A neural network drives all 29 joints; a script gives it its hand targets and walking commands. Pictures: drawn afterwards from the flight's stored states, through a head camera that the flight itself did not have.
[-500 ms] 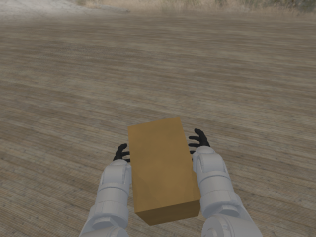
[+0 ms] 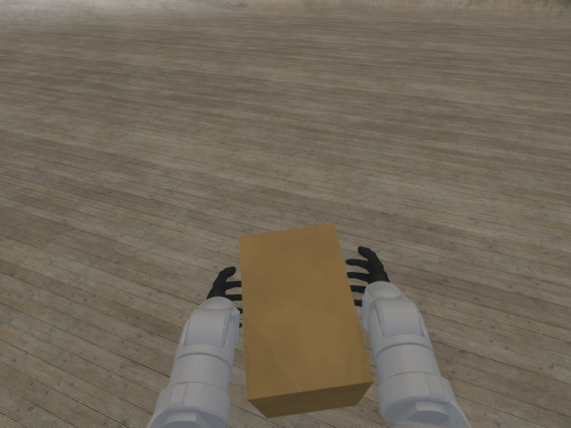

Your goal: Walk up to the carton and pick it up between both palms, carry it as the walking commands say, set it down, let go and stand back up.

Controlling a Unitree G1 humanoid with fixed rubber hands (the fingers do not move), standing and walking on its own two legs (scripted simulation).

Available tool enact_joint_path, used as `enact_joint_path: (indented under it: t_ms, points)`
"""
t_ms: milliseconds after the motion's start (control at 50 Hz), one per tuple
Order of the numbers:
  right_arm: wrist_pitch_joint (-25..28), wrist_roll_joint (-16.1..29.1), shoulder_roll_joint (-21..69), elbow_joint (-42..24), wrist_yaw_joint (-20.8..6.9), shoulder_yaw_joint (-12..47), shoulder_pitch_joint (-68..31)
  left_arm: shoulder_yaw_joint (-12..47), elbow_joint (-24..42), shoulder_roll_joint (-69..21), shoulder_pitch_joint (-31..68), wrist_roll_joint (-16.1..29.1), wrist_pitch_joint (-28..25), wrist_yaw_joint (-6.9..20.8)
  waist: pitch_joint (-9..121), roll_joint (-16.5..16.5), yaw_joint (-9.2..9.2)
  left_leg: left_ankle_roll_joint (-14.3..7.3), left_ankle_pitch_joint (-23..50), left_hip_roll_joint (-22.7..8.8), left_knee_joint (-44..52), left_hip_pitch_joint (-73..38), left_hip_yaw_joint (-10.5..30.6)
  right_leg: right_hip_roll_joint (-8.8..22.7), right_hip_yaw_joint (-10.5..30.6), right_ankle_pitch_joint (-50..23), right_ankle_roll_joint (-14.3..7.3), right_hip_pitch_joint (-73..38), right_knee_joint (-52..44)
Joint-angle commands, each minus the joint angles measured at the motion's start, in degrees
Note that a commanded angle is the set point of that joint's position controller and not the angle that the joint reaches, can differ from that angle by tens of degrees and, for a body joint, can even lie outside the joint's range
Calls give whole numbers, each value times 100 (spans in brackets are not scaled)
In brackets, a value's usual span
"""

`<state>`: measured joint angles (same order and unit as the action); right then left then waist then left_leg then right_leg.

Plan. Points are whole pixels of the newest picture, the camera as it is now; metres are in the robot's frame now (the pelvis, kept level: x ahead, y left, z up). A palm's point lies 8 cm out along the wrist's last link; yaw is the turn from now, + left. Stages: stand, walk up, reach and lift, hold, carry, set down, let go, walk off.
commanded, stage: reach and lift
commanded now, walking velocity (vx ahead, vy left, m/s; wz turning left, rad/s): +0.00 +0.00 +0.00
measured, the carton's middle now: (299, 323) +0.33 -0.01 -0.03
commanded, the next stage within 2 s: hold in 0.22 s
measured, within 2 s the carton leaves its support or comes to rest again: neither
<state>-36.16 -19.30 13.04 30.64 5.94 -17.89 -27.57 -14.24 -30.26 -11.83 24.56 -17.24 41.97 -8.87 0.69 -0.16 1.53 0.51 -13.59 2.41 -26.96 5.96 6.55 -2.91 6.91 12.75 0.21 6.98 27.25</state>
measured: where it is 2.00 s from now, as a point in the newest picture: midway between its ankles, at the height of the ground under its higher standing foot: outside the picture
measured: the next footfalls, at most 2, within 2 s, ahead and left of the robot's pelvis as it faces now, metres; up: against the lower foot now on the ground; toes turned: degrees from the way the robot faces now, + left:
left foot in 1.64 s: -0.04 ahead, -0.03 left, +0.00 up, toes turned -11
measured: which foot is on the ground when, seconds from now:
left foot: down 0.00-1.00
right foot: down 0.00-1.00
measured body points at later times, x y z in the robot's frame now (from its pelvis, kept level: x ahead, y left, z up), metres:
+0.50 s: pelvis -0.01 -0.01 +0.00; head -0.09 -0.01 +0.44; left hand +0.29 +0.12 +0.03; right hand +0.32 -0.12 +0.07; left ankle +0.02 +0.13 -0.74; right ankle +0.03 -0.12 -0.74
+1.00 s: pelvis -0.01 +0.00 +0.00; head -0.08 +0.00 +0.44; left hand +0.29 +0.12 +0.03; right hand +0.31 -0.12 +0.06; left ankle +0.02 +0.13 -0.74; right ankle +0.03 -0.12 -0.74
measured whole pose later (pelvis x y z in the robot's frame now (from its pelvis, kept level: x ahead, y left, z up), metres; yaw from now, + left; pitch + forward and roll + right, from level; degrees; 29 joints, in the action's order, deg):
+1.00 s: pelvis -0.01 +0.00 +0.00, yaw +0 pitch -9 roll +0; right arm -38.8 -18.0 12.5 28.7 4.2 -15.7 -26.0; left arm -10.4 -28.3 -10.4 20.7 -15.1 45.0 -8.0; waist 1.3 -0.7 1.5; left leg 0.2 -14.1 2.9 -29.0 6.2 6.7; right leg -2.7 6.7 13.1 0.5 6.8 28.7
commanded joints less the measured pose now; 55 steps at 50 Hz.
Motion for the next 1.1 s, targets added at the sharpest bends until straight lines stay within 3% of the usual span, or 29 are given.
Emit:
enact_joint_path:
  t_ms: [0,80,120,220,260,280,320,400,440,460,480,500,540,580,600,680,720,860,880,900,920,940,960,980,1000,1020,1040,1060,1080]
  points:
    - [-268,1548,6451,349,-1629,2831,-2172,2769,897,-6141,4142,1577,-519,1642,1803,31,-103,-19,874,161,464,-142,-148,-93,-201,-1332,147,-672,-291]
    - [-351,1390,6480,589,-1566,2553,-1918,2666,835,-6032,4193,1621,-492,1718,1440,106,17,-81,521,164,506,137,-118,-36,-134,-1005,104,-634,-411]
    - [-374,1404,6640,549,-1561,2710,-1836,2652,937,-5853,4206,1638,-519,1795,1479,327,-72,-114,552,203,488,87,-164,-62,-165,-1192,200,-648,-388]
    - [-361,1395,6736,797,-1577,2471,-2123,2544,1066,-5728,4837,1672,-604,1807,1333,393,-101,-147,-77,218,465,308,-159,10,-29,-302,169,-546,-501]
    - [-362,1389,6763,951,-1588,2385,-2074,2572,1035,-5768,4684,1636,-567,1800,1106,7,-185,-117,-131,207,473,375,-175,1,-91,-237,104,-377,-442]
    - [-359,1446,6807,950,-1623,2407,-2402,2419,783,-5763,4714,1557,-548,1829,1228,97,-242,-144,-448,192,465,342,-184,60,-7,155,111,-371,-496]
    - [-346,1314,6639,1083,-1584,2211,-2141,2459,883,-5864,4907,1610,-544,1830,1156,-6,-74,-125,-399,175,469,392,-166,11,-64,38,62,-352,-442]
    - [-324,1351,6706,1019,-1596,2266,-2213,2604,966,-5870,4854,1632,-570,1808,1347,-25,-83,-98,-192,131,395,321,-158,16,-77,-193,109,-448,-392]
    - [-309,1339,6564,952,-1577,2176,-2181,2522,837,-5983,4735,1610,-516,1792,1186,-319,-51,-75,-374,122,438,334,-130,-13,-115,15,33,-257,-378]
    - [-352,1284,6661,1152,-1615,2131,-2243,2478,764,-5979,4839,1567,-492,1764,1208,-40,-54,-84,-543,114,464,337,-132,-38,-129,213,43,-273,-399]
    - [-357,1333,6638,1219,-1621,2093,-2132,2387,720,-5881,4830,1568,-501,1762,1063,-200,-81,-83,-689,142,467,464,-164,7,-84,296,31,-339,-398]
    - [-375,1208,6554,1143,-1603,1996,-2187,2416,843,-5896,5023,1606,-522,1756,1084,68,67,-88,-730,120,478,485,-104,-31,-113,386,44,-284,-426]
    - [-444,1211,6590,1386,-1636,2002,-1815,2441,1025,-5840,5044,1682,-533,1741,917,-82,37,-56,-468,123,495,394,-116,-36,-122,137,16,-234,-394]
    - [-409,1283,6697,1182,-1649,2154,-1962,2531,1074,-5889,4861,1670,-529,1720,1249,206,-7,-83,-26,77,457,225,-49,-101,-181,-323,62,-339,-347]
    - [-376,1364,6694,954,-1664,2315,-1918,2629,1226,-5930,4726,1706,-564,1719,1458,-106,-91,-66,260,128,430,192,-75,-62,-184,-616,62,-469,-301]
    - [-439,1435,6629,975,-1712,2368,-1750,2761,1229,-6138,4676,1813,-472,1655,1494,117,95,0,222,48,464,59,23,-125,-202,-574,33,-408,-257]
    - [-407,1523,6486,708,-1700,2444,-1792,2859,1229,-6195,4405,1754,-402,1638,1378,-292,61,39,408,82,498,184,-8,-120,-228,-787,8,-473,-249]
    - [-465,1610,6476,520,-1785,2677,-1632,2886,1320,-6204,4025,1797,-398,1619,1431,38,-46,11,445,48,497,168,53,-159,-242,-686,26,-503,-238]
    - [-449,1650,6428,448,-1824,2729,-1650,2994,1402,-6291,4160,1853,-408,1614,1472,-230,-12,21,374,60,505,116,43,-120,-211,-685,-12,-417,-216]
    - [-463,1629,6447,500,-1809,2687,-1663,2973,1415,-6240,4111,1841,-406,1625,1304,-110,-87,7,372,62,491,192,-5,-138,-216,-627,14,-370,-254]
    - [-471,1652,6467,680,-1819,2660,-1585,3057,1558,-6275,4361,1889,-397,1629,1497,-355,44,63,302,61,506,148,-12,-117,-224,-589,-17,-491,-288]
    - [-419,1653,6401,318,-1811,2792,-1645,3109,1701,-6235,4188,1936,-461,1604,1414,-318,-7,30,434,44,526,160,86,-126,-184,-716,-38,-476,-237]
    - [-483,1574,6464,705,-1812,2686,-1345,3034,1751,-6089,4388,1914,-469,1617,1395,-28,-58,2,396,78,495,195,42,-133,-223,-688,-8,-450,-276]
    - [-453,1676,6553,404,-1800,2811,-1522,3221,1656,-6344,4276,1997,-426,1637,1538,-82,101,24,356,28,465,-27,81,-133,-220,-588,-30,-350,-235]
    - [-447,1690,6507,344,-1798,2838,-1506,3088,1512,-6265,4033,1956,-415,1628,1451,-65,-54,14,542,67,478,-26,64,-130,-225,-719,-6,-320,-270]
    - [-424,1871,6177,192,-1652,3051,-1668,3618,2173,-5761,4497,2222,-437,1658,1432,-89,-129,-287,-549,-907,355,727,637,653,341,179,-244,876,-110]
    - [-498,1835,6274,304,-1624,2994,-1590,3551,2222,-5553,4482,2198,-407,1654,1098,13,-99,-378,-1404,-1055,112,828,835,643,672,1046,-272,1591,-80]
    - [-538,1917,6220,-75,-1577,3159,-1967,3537,2170,-5653,4524,2260,-346,1653,1122,-99,-143,-403,-1571,-1151,49,1071,851,518,658,1392,-245,1813,277]
    - [-637,1920,6295,218,-1532,3198,-1595,3526,2290,-5522,4680,2316,-283,1649,1344,-287,-150,-502,-1463,-1481,79,893,1179,333,477,1456,-225,2009,776]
